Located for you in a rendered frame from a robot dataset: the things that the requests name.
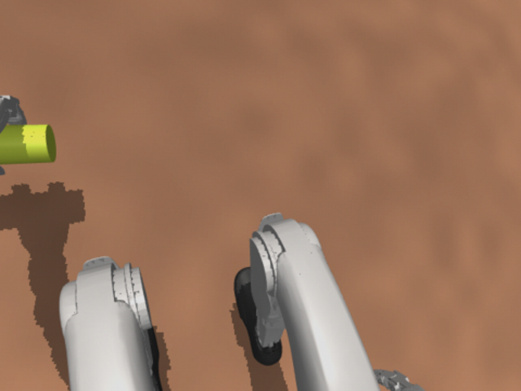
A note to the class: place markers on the right robot hand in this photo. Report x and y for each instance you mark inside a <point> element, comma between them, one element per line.
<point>395,381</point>

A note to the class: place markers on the left robot hand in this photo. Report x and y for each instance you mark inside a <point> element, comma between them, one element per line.
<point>11,114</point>

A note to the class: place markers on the bottle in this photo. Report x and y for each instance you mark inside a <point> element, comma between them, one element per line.
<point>24,144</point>

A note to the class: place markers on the left robot foot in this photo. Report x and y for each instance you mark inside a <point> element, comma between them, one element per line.
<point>155,355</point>

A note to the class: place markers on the right robot foot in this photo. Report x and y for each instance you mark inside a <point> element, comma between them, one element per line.
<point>247,312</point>

